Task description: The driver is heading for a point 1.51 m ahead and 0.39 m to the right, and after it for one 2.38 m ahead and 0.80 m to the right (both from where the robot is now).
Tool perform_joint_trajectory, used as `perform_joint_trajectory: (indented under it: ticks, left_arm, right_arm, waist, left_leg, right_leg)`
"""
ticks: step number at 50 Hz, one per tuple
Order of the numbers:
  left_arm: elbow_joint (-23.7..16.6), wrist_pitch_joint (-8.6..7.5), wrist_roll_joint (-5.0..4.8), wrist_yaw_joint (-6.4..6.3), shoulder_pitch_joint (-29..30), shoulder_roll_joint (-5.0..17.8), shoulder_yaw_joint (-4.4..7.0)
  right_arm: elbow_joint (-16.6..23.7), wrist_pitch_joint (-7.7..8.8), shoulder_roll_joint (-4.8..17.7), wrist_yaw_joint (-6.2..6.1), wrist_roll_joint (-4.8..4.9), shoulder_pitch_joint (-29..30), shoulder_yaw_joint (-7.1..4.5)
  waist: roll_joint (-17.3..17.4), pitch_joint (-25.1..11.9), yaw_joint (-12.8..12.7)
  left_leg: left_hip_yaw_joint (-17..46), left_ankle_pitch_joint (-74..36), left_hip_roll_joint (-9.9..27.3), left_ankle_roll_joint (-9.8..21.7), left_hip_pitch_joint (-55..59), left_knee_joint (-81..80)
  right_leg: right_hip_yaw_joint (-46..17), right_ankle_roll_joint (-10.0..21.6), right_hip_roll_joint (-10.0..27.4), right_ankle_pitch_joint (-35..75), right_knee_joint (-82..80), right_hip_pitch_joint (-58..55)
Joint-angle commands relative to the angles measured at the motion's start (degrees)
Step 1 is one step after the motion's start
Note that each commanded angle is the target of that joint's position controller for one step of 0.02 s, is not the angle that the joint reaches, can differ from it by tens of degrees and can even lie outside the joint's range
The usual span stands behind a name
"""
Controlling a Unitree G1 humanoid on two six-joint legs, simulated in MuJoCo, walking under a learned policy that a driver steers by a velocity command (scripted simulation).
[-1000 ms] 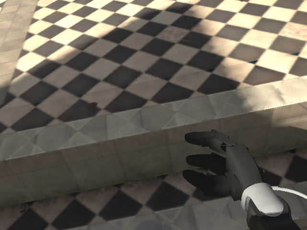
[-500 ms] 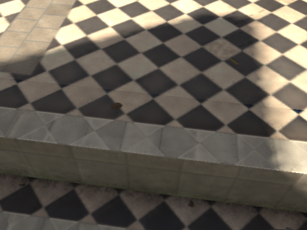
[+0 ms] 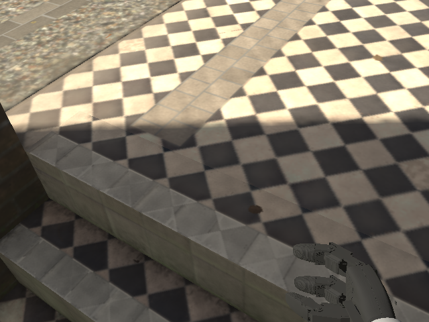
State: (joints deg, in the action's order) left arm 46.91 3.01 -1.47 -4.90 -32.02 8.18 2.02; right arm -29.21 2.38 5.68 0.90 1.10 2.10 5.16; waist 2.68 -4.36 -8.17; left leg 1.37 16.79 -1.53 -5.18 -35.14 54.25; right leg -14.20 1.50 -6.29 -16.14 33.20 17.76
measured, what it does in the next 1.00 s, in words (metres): goes down, backwards, turning right: left foot, then right foot 0.22 m lower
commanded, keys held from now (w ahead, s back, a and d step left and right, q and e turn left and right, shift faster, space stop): e+shift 0.42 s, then w+e+shift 0.18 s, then w+q+shift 0.40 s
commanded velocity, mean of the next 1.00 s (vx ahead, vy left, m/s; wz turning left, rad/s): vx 0.41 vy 0.00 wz -0.43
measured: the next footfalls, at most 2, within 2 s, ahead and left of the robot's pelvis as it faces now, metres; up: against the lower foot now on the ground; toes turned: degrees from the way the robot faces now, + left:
left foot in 0.06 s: +0.10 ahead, +0.10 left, +0.00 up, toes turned -5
right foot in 0.50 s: -0.28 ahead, -0.13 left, -0.22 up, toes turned -26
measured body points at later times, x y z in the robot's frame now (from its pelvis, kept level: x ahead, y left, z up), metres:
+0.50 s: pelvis -0.12 -0.06 -0.14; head -0.13 -0.10 +0.31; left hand +0.03 +0.17 -0.24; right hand +0.07 -0.35 -0.15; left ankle +0.06 +0.10 -0.73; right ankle -0.26 -0.12 -0.88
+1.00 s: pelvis -0.10 -0.09 -0.06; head -0.12 -0.12 +0.39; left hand +0.24 -0.05 -0.03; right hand -0.13 -0.35 -0.18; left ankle +0.00 +0.00 -0.73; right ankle -0.20 -0.17 -0.51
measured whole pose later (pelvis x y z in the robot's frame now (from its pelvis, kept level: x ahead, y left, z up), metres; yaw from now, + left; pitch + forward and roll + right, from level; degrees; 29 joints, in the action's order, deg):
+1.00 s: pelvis -0.10 -0.09 -0.06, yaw -25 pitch +2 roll +4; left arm 24.9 -4.3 2.7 2.4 2.2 11.3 -1.1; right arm -38.9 1.9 12.6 -2.3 -0.1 -19.9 -0.7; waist -0.2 -2.9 2.1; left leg 7.8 24.6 -10.8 4.6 -33.4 55.9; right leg -6.4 6.5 -6.5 -22.8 117.1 47.1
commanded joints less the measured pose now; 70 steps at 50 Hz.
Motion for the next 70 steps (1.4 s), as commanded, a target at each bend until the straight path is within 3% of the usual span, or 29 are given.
perform_joint_trajectory:
  ticks: [1,3,5,7,11,17,20,22,25,26,27,29,30,32,33,35,37,39,41,43,46,53,56,57,59,63,65,66,70]
  left_arm:
    - [-11.2,-2.78,-0.12,-0.12,16.9,10.8,2.51]
    - [-8.4,-2.79,0.1,1.06,11.4,8.0,2.36]
    - [-10.1,-3.6,-1.84,0.01,8.1,7.2,1.59]
    - [-9.2,-1.26,-0.8,-0.8,5.9,9.6,3.34]
    - [-11.9,1.97,2.1,-0.69,-2.0,10.0,2.84]
    - [-13.2,3.37,1.77,0.55,6.0,5.6,0.29]
    - [-10.5,2.78,3.4,1.27,6.1,6.0,-0.07]
    - [-5.6,1.04,3.04,3.85,9.0,4.6,0.07]
    - [-0.3,-1.81,1.84,6.6,6.3,4.0,0.02]
    - [0.7,-2.44,2.38,6.1,2.3,10.3,1.04]
    - [-1.3,-1.85,2.1,6.49,4.0,21.2,5.12]
    - [0.2,0.64,1.76,3.63,-11.4,15.8,3.71]
    - [-1.3,0.02,-0.28,0.95,-7.0,21.8,5.34]
    - [-10.2,-0.44,5.01,-1.01,23.9,25.0,4.79]
    - [-9.6,-0.63,2.25,-1.6,8.6,15.8,3.11]
    - [-1.1,-3.18,0.54,-0.89,6.2,19.6,3.67]
    - [-1.3,-3.88,0.49,-0.02,10.9,18.6,3.57]
    - [-4.6,-4.52,0.49,1.52,19.9,20.4,3.99]
    - [-7.9,-4.59,2.66,1.93,24.2,9.5,0.99]
    - [-15.3,-6.24,3.9,4.49,30.7,4.5,-0.58]
    - [-23.4,-8.08,4.84,6.68,31.2,-2.0,-4.26]
    - [-19.8,-5.07,4.03,6.05,20.8,9.9,-2.66]
    - [-13.0,-3.44,4.29,4.83,10.2,6.1,-2.79]
    - [-12.5,-2.58,3.61,4.03,13.6,1.8,-3.24]
    - [-14.6,-3.55,1.79,1.94,26.6,11.1,0.36]
    - [-15.9,-3.1,1.6,0.16,33.8,14.3,2.01]
    - [-17.2,-3.86,2.5,0.22,36.3,11.1,1.42]
    - [-19.6,-3.43,1.34,1.2,34.4,7.4,0.35]
    - [-21.6,-3.45,1.71,1.57,26.3,7.8,-0.09]
  right_arm:
    - [1.8,-2.91,8.2,-3.62,2.0,-1.9,-5.49]
    - [0.4,-3.29,9.9,-4.6,1.8,-5.4,-6.81]
    - [2.7,-2.61,11.4,-4.87,-5.04,-6.8,-7.97]
    - [6.3,-2.73,3.6,-5.15,-2.31,3.7,-5.34]
    - [6.4,-3.47,8.9,-7.16,-1.4,9.6,-4.12]
    - [6.7,-1.34,8.4,-6.17,-1.09,1.5,-6.05]
    - [8.8,-1.87,7.7,-6.46,0.83,1.9,-7.01]
    - [8.3,-1.9,8.9,-4.64,1.76,1.9,-8.06]
    - [6.3,-4.51,0.1,-1.65,0.54,-0.4,-6.32]
    - [9.6,-2.88,-6.7,0.02,0.08,3.9,-4.49]
    - [9.8,-0.85,-4.2,1.8,1.48,3.0,-3.17]
    - [19.2,1.15,-6.3,1.96,-1.65,25.3,-0.22]
    - [20.7,0.76,-4.9,0.15,-0.15,17.2,0.16]
    - [13.3,-1.88,4.8,-1.54,-0.86,-1.6,-3.91]
    - [10.9,-2.4,6.1,-2.2,-3.11,12.1,-4.05]
    - [10.1,-5.16,8.0,-1.12,-0.01,6.4,-7.76]
    - [6.5,-4.61,11.3,0.41,-1.84,-3.5,-7.69]
    - [0.5,-5.1,13.0,-0.22,-3.26,-18.4,-7.84]
    - [-6.2,-6.7,14.1,-1.98,-2.27,-15.8,-9.22]
    - [-2.6,-4.85,9.0,-4.09,-5.04,-11.8,-5.88]
    - [-5.1,0.89,4.2,-3.95,-1.43,-18.4,-4.15]
    - [0.0,0.93,11.5,-4.16,0.4,-2.7,-6.17]
    - [1.5,-1.18,9.0,-4.75,1.2,-0.6,-6.37]
    - [-0.1,-1.69,2.4,-3.93,2.82,-6.1,-5.59]
    - [2.6,-1.31,11.9,0.69,-1.16,-19.1,-8.05]
    - [3.8,-4.45,12.8,2.23,1.05,-18.6,-7.8]
    - [-2.5,-5.26,13.8,2.07,-0.16,-30.5,-10.78]
    - [-0.9,-5.04,16.4,1.14,-2.11,-26.6,-11.38]
    - [3.3,-1.15,15.2,-3.04,-1.1,-16.2,-9.71]
  waist:
    - [-10.9,3.8,9.7]
    - [-3.6,1.5,9.4]
    - [15.7,-10.2,10.0]
    - [9.2,-1.9,4.6]
    - [3.8,1.8,-4.4]
    - [7.9,2.6,2.8]
    - [-8.3,5.7,5.0]
    - [-2.8,1.9,7.7]
    - [-13.9,6.2,7.5]
    - [-19.6,5.5,8.1]
    - [-19.7,3.6,6.5]
    - [-15.9,-2.0,-5.0]
    - [-21.2,-3.2,1.7]
    - [-17.1,-4.1,15.7]
    - [-2.8,-2.3,0.6]
    - [-21.2,-4.0,10.7]
    - [-21.5,-9.8,14.5]
    - [-14.5,-11.8,21.2]
    - [1.2,-3.7,14.9]
    - [2.0,2.9,10.4]
    - [0.0,10.6,8.6]
    - [-2.6,0.5,-1.8]
    - [-8.9,-1.1,-4.4]
    - [-15.5,0.8,-2.5]
    - [-24.5,-8.9,14.3]
    - [-7.1,-1.4,17.4]
    - [-0.2,-8.4,23.8]
    - [18.4,-5.0,17.6]
    - [-0.2,5.6,8.4]
  left_leg:
    - [1.9,-6.8,0.2,3.1,23.7,-27.1]
    - [5.9,-9.3,6.2,3.7,37.1,-32.1]
    - [25.6,-21.0,31.7,18.7,38.6,-31.3]
    - [22.1,3.7,28.1,18.0,14.4,-35.8]
    - [-4.4,-3.8,12.9,13.2,-3.1,-30.8]
    - [2.4,10.0,19.8,13.9,4.1,-18.3]
    - [-5.8,6.8,13.5,5.3,3.8,3.9]
    - [-4.8,-3.2,19.1,6.8,4.0,7.6]
    - [-13.9,20.8,10.3,6.4,-14.3,48.4]
    - [-15.7,29.6,8.1,1.0,-34.9,76.3]
    - [-15.8,28.0,7.9,-2.4,-43.8,79.7]
    - [-5.1,38.4,8.6,-7.1,-62.1,76.0]
    - [7.9,37.7,15.8,-5.7,-57.0,60.2]
    - [-0.2,29.7,9.3,-0.3,-24.4,43.3]
    - [-11.5,36.8,-0.4,2.5,0.2,31.7]
    - [-19.4,32.8,-8.9,5.2,7.3,27.5]
    - [-10.3,32.1,-7.2,9.5,0.7,21.5]
    - [-4.3,12.7,-6.6,11.5,14.5,9.6]
    - [12.1,7.5,-2.3,17.1,9.9,-9.4]
    - [36.7,16.1,2.2,24.0,-7.1,-21.0]
    - [40.9,11.7,4.3,24.0,-7.8,-19.1]
    - [19.2,-19.6,-0.3,18.8,-20.4,-10.7]
    - [13.1,-0.9,-3.5,10.0,-29.9,8.0]
    - [7.6,13.6,-8.6,6.1,-25.1,26.3]
    - [4.0,20.2,3.0,-1.9,-26.4,31.5]
    - [-15.7,13.1,-1.9,1.8,10.8,-0.1]
    - [-2.4,8.4,-2.9,14.0,34.5,-12.9]
    - [23.0,18.1,0.6,21.0,29.9,-21.1]
    - [37.9,21.8,7.8,21.1,13.8,-32.5]
  right_leg:
    - [-21.4,10.7,8.3,-10.3,-15.7,9.8]
    - [-11.7,5.0,0.4,-16.0,3.6,17.4]
    - [4.1,-3.6,-1.6,-22.4,44.3,31.2]
    - [7.1,-8.5,4.2,-17.0,77.0,29.1]
    - [11.4,-10.1,3.8,5.6,77.2,10.4]
    - [8.3,-2.2,13.5,6.8,33.4,11.9]
    - [12.3,3.2,11.3,23.5,4.3,8.6]
    - [22.6,4.3,12.3,39.9,-11.4,-1.8]
    - [17.3,6.5,12.6,43.8,-27.4,-11.9]
    - [5.9,3.5,19.3,88.9,-9.2,-19.0]
    - [5.1,6.0,21.0,107.0,0.8,-24.0]
    - [-5.3,8.9,23.8,91.7,0.7,-40.5]
    - [-22.8,13.5,34.8,60.7,-7.0,-33.7]
    - [-18.8,17.8,37.3,62.2,-21.5,-15.2]
    - [-7.5,13.3,27.2,78.3,-22.9,-1.0]
    - [1.6,10.6,24.3,135.0,-20.4,-12.7]
    - [9.4,10.6,22.7,149.4,-6.8,-25.4]
    - [10.6,12.3,24.4,126.6,-2.8,-17.1]
    - [14.8,10.8,13.9,33.8,7.9,-4.6]
    - [8.7,9.7,6.3,9.2,44.5,3.0]
    - [1.3,5.9,0.7,-13.3,89.2,30.6]
    - [10.1,1.8,5.4,1.2,59.4,5.6]
    - [10.4,4.9,12.3,23.2,12.3,-16.0]
    - [4.5,7.4,18.0,28.3,-10.0,-14.9]
    - [-6.3,8.5,22.8,47.6,3.4,-27.2]
    - [9.5,6.1,20.1,48.6,-7.9,-5.4]
    - [16.4,1.9,8.6,22.0,24.9,9.1]
    - [17.9,-0.9,-2.7,-8.7,49.4,21.7]
    - [6.0,-3.8,0.2,3.7,88.4,35.3]
Keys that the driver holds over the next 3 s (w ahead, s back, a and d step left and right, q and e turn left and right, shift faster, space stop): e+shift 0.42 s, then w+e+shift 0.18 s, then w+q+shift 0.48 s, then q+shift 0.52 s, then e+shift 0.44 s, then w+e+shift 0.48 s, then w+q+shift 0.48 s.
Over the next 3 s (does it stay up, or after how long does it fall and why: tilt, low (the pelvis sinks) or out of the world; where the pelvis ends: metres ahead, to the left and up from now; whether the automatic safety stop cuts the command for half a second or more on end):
stays up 0.20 -0.21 0.21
